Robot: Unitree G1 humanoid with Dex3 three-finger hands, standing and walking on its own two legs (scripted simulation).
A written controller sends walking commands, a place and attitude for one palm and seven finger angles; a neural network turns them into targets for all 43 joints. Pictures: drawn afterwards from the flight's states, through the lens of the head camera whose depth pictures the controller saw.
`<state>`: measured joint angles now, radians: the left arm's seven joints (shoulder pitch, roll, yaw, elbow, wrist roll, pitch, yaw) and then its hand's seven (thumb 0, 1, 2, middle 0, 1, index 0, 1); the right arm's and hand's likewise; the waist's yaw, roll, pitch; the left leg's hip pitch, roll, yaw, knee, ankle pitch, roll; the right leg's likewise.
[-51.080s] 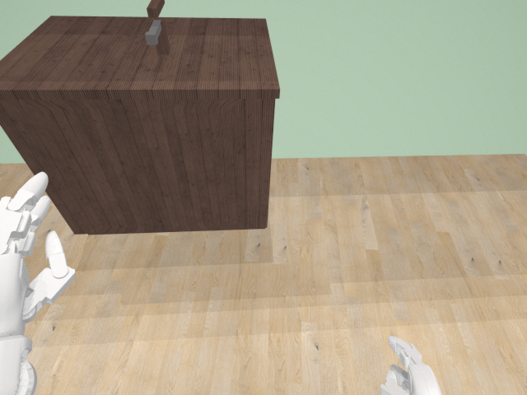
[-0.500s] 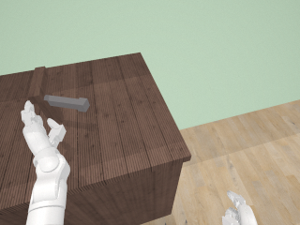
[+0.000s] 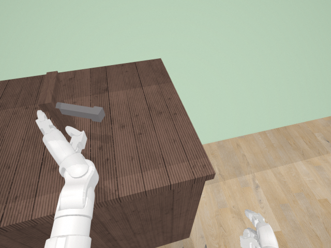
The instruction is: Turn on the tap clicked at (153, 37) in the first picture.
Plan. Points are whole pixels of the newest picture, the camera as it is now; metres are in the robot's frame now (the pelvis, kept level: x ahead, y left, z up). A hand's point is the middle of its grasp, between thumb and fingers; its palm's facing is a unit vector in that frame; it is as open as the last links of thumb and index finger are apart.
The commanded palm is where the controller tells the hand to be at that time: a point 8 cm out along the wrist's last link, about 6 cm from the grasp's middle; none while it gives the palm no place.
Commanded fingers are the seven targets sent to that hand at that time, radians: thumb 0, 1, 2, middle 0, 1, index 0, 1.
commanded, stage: push the lever round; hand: left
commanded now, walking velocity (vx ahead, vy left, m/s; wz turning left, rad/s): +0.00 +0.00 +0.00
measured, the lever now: (97, 114) +0.40 +0.23 +0.11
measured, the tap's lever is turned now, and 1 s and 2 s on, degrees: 63 70 86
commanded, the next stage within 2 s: lift the hand up off the lever in 1.34 s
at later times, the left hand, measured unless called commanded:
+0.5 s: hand (105, 125) +0.36 +0.20 +0.11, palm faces +0.78 -0.62 -0.05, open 8.0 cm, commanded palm +0.31 +0.22 +0.11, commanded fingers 0.00 0.90 0.90 -0.15 -0.15 -0.15 -0.15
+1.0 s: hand (106, 119) +0.38 +0.20 +0.11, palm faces +0.83 -0.56 -0.08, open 7.8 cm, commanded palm +0.33 +0.22 +0.11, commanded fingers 0.00 0.90 0.90 -0.15 -0.15 -0.15 -0.15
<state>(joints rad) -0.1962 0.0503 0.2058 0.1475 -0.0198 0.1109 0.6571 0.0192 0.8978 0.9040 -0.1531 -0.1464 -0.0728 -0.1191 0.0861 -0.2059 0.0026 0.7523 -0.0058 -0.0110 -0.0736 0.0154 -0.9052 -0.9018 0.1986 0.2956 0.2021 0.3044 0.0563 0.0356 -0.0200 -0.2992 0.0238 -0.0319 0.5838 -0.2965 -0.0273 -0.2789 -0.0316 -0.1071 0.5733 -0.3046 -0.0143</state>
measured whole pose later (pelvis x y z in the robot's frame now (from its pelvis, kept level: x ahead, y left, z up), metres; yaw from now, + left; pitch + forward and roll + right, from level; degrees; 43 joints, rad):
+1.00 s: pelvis +0.00 -0.02 +0.00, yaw +0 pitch +3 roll +0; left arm -0.47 -0.01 0.26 0.45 0.04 0.11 0.86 0.02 0.89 0.91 -0.15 -0.15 -0.15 -0.15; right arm 0.10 -0.21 -0.04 0.80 -0.04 0.03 0.00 0.01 -0.91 -0.90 0.20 0.30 0.20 0.30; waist 0.03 0.05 -0.06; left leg -0.34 0.05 -0.04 0.58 -0.29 -0.05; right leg -0.32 -0.01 -0.12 0.58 -0.31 -0.04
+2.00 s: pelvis +0.01 -0.01 +0.00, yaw +0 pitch +3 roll +0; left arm -0.53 -0.01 0.27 0.45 0.04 0.17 0.85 0.02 0.90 0.91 -0.15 -0.15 -0.15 -0.15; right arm 0.11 -0.21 -0.04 0.80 -0.04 0.04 0.01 0.01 -0.91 -0.90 0.20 0.30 0.20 0.30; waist 0.03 0.04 -0.06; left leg -0.32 0.04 -0.03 0.56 -0.30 -0.04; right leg -0.30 -0.01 -0.11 0.55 -0.31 -0.03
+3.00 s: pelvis +0.01 -0.01 +0.01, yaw -1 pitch +1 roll +0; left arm -0.46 -0.03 0.27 0.26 -0.01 0.32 0.82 0.02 0.90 0.90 -0.20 -0.18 -0.15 -0.15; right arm 0.06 -0.20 -0.03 0.81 -0.04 -0.03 0.02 0.02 -0.91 -0.90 0.20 0.30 0.20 0.30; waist 0.06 0.05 -0.02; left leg -0.25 0.05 -0.03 0.51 -0.27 -0.05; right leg -0.24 -0.01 -0.10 0.52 -0.29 -0.03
